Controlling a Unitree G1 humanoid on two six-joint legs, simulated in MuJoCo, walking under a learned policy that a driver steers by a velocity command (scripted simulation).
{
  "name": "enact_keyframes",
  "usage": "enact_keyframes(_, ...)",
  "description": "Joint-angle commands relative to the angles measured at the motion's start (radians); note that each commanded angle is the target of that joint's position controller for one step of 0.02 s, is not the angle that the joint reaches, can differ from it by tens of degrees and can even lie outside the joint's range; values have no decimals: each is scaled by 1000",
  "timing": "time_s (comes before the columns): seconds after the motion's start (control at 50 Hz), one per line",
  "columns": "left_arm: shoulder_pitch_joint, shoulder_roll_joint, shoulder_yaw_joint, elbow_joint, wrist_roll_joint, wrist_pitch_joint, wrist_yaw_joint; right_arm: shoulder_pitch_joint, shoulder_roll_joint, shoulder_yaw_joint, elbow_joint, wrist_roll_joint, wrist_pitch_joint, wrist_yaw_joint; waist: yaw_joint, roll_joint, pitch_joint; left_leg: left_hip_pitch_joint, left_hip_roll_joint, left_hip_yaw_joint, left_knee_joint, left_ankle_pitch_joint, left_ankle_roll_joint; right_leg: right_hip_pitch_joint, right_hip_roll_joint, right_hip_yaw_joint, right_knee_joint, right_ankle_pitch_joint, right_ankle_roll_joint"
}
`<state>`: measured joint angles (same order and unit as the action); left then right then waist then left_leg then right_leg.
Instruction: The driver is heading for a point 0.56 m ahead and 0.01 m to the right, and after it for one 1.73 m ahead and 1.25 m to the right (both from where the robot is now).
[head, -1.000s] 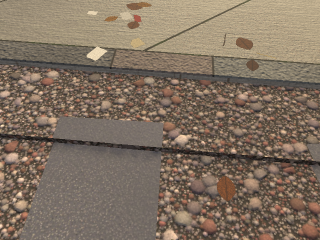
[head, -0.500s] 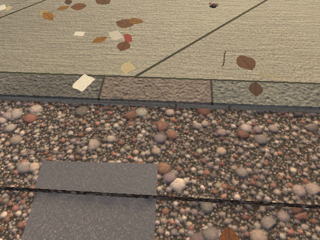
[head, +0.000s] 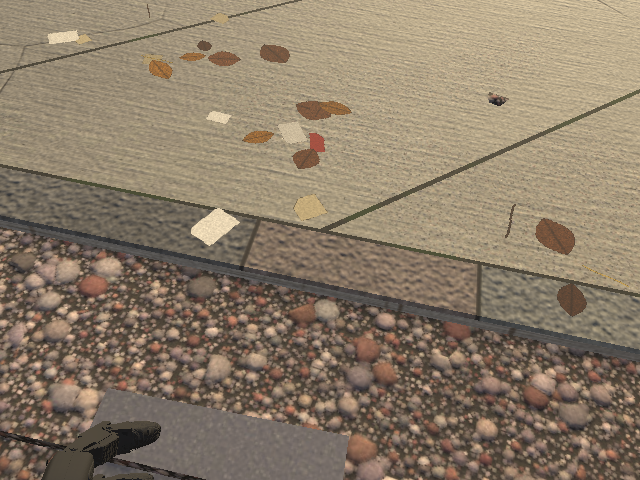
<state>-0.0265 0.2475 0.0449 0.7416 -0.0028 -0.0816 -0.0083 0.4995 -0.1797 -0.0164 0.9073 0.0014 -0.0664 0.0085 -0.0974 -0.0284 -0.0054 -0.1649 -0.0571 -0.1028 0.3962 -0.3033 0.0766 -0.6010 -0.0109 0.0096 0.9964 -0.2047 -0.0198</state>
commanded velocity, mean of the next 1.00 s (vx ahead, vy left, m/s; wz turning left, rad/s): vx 0.50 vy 0.00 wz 0.06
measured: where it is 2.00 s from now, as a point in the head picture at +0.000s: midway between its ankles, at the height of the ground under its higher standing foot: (289, 266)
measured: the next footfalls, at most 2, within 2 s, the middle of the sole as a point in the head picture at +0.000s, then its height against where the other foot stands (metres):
right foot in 0.28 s outside the picture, level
left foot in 0.66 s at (190, 467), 0.04 m higher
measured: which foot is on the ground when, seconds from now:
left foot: down 0.00-0.28, up 0.30-0.64, down 0.66-1.00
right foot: up 0.00-0.26, down 0.28-0.72, up 0.74-1.00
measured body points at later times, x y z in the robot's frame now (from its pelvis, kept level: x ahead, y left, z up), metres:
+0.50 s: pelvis +0.29 -0.03 +0.00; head +0.32 -0.02 +0.44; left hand +0.25 +0.24 -0.14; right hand +0.48 -0.26 -0.11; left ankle +0.30 +0.10 -0.67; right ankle +0.28 -0.15 -0.75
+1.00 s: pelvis +0.53 +0.04 +0.02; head +0.53 +0.02 +0.47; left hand +0.62 +0.34 -0.08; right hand +0.64 -0.22 -0.11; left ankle +0.50 +0.17 -0.72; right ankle +0.60 -0.07 -0.65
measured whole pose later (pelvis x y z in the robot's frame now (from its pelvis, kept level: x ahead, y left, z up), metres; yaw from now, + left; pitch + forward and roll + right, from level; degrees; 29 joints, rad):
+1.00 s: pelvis +0.53 +0.04 +0.02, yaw +2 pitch -2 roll +3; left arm 0.19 0.29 0.09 0.82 -0.02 0.04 0.00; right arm 0.22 -0.26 -0.09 0.87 0.00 -0.07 0.00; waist 0.03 -0.01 0.03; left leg -0.06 0.04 0.26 0.32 -0.37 -0.08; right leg -0.57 -0.12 -0.06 1.02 -0.28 -0.03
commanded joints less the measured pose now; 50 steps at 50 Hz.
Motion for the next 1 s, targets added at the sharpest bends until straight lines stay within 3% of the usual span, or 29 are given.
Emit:
enact_keyframes(0.02, -135, 49, 21, -80, 1, -9, 3, 16, -162, -42, -68, 13, -29, -38, 30, 77, 16, 137, 219, -305, -221, 148, 107, -117, 15, 37, -163, 126, 17)
enact_keyframes(0.08, -235, 34, 18, -107, -12, -29, -14, 61, -151, -47, -58, 10, -10, -57, -4, 123, 51, 183, 206, -301, -205, 180, 108, -123, 39, 42, -352, 179, 41)
enact_keyframes(0.14, -293, 36, 18, -134, -17, -39, -25, 64, -153, -58, -54, 14, 4, -57, -23, 165, 75, 151, 205, -311, -167, 213, 112, -54, 52, 31, -449, 178, 67)
enact_keyframes(0.2, -256, 57, 24, -128, -18, -44, -29, 44, -151, -67, -46, 21, 16, -59, -1, 183, 73, 145, 222, -307, -124, 304, 83, 71, 45, 21, -517, 186, 56)
enact_keyframes(0.24, -117, 100, 46, -90, -9, -45, -17, -3, -167, -77, -55, 18, 21, -56, 75, 204, 5, 118, 191, -261, -3, 622, 43, 300, 69, -10, -569, 166, 12)
enact_keyframes(0.26, 24, 149, 69, -57, -1, -48, -9, -15, -143, -70, -64, 7, 20, -43, 140, 154, -109, 32, 134, -218, 180, 751, 0, 566, 28, 21, -562, 196, -50)
enact_keyframes(0.28, 265, 190, 84, -4, -3, -37, 1, -120, -161, -69, -103, -17, 9, -36, 276, 119, -269, -120, 91, -192, 426, 596, -33, 875, -82, 129, -519, 196, -111)
enact_keyframes(0.3, 355, 233, 83, 48, 6, -32, 2, -27, -61, -51, -110, -18, -7, -35, 189, -160, -302, -450, -46, -131, 704, -203, -73, 1132, -301, 460, -520, 338, -217)
enact_keyframes(0.32, 395, 206, 82, 87, -3, -28, -9, 77, -108, -52, -88, 42, -19, -42, 173, -271, -305, -584, -19, -116, 889, -286, -74, 1094, -411, 716, -630, 183, -322)
enact_keyframes(0.34, 318, 125, 64, 71, -6, -28, -6, -19, -158, -62, -93, 53, -22, -42, 180, -141, -143, -634, 33, -90, 957, -215, -82, 935, -374, 630, -676, 148, -319)
enact_keyframes(0.36, 255, 89, 52, 67, -6, -28, -6, -121, -173, -63, -118, 41, -26, -36, 164, -46, -54, -617, 78, -50, 946, -151, -76, 787, -321, 494, -698, 151, -280)
enact_keyframes(0.38, 211, 76, 43, 68, 5, -27, -10, -181, -165, -65, -133, 22, -30, -34, 136, 1, -14, -580, 106, -24, 908, -108, -69, 662, -277, 417, -732, 159, -252)
enact_keyframes(0.42, 211, 62, 30, 91, 19, -29, -8, -211, -129, -62, -159, 16, -25, -22, 99, -37, 6, -528, 144, -2, 842, -81, -65, 554, -241, 334, -788, 208, -237)
enact_keyframes(0.48, 244, 99, 33, 124, -5, -28, 2, -299, -79, -37, -209, 2, -23, -8, 94, -33, 42, -533, 174, 49, 634, -11, -80, 483, -221, 226, -840, 298, -230)
enact_keyframes(0.52, 262, 131, 39, 134, -7, -18, 8, -366, -57, -20, -228, -8, -21, 3, 108, -35, 37, -431, 154, 94, 472, 128, -85, 420, -177, 134, -845, 333, -200)
enact_keyframes(0.56, 306, 159, 42, 143, -13, -14, 9, -428, -76, -18, -244, 1, -16, 9, 128, -43, 40, -346, 126, 110, 343, 246, -82, 401, -173, 108, -852, 333, -174)
enact_keyframes(0.6, 378, 175, 41, 168, -31, -6, 9, -517, -99, -18, -285, 13, -10, 10, 150, -45, 79, -349, 111, 100, 232, 240, -80, 453, -205, 153, -856, 286, -166)
enact_keyframes(0.62, 404, 188, 42, 174, -28, 1, 8, -530, -121, -24, -294, 12, -10, 10, 148, -38, 78, -321, 77, 138, 212, 183, -75, 470, -220, 168, -849, 289, -169)
enact_keyframes(0.66, 403, 199, 37, 179, -27, 8, 11, -436, -177, -53, -281, 14, -13, 5, 68, -55, 26, -122, 54, 135, 151, 189, -43, 463, -217, 153, -744, 440, -129)
enact_keyframes(0.68, 481, 116, 14, 186, -31, 6, 8, -376, -227, -77, -255, 1, -19, 5, 64, 16, -92, 147, 57, 114, 172, 207, -9, 358, -139, 84, -555, 596, -77)
enact_keyframes(0.7, 466, 107, -2, 177, -32, -1, 7, -225, -247, -100, -228, 0, -17, 2, -31, 32, -229, 428, 174, -59, 147, 139, 49, 159, -93, 46, -292, 541, -12)
enact_keyframes(0.72, 430, 99, -11, 157, -24, -8, 5, -22, -285, -119, -176, 0, 0, -9, -117, 148, -411, 627, 373, -313, 53, -34, 122, 36, -32, 2, 50, 206, 23)
enact_keyframes(0.74, 446, 111, 2, 159, -25, -10, -2, -37, -252, -98, -158, 1, 10, -15, -74, 192, -410, 592, 450, -404, -6, 27, 138, -38, -38, 89, 229, -296, 10)
enact_keyframes(0.76, 386, 153, 23, 143, -44, -7, 0, -128, -216, -85, -168, -3, 10, -19, -41, 125, -256, 433, 431, -324, -41, 31, 108, -91, -67, 104, 279, -289, -2)
enact_keyframes(0.78, 343, 149, 30, 127, -53, 5, 7, -221, -182, -75, -171, -1, 0, -16, 4, 90, -134, 292, 388, -218, -79, 65, 72, -89, -94, 86, 241, -252, -10)
enact_keyframes(0.82, 361, 97, 36, 126, -41, 48, 25, -354, -113, -59, -166, 5, -17, 0, 96, 133, -18, 71, 350, -66, -146, 92, 31, -22, -126, 62, 198, -229, -15)
enact_keyframes(0.86, 400, 34, 27, 116, -30, 87, 26, -440, -132, -70, -172, 5, -21, 4, 166, 149, 24, -69, 351, 41, -222, 102, 30, 40, -116, 20, 201, -190, -4)
enact_keyframes(0.94, 448, 101, 60, 101, -15, 131, 15, -554, -199, -88, -179, -10, -37, -8, 280, 165, -7, -134, 331, 206, -273, 129, 28, 196, -131, -27, 116, -47, 1)
enact_keyframes(1.0, 420, 125, 76, 95, -21, 152, 5, -576, -217, -94, -176, 7, -38, -9, 288, 131, 3, -83, 328, 275, -226, 73, 25, 285, -130, -78, -13, -69, -22)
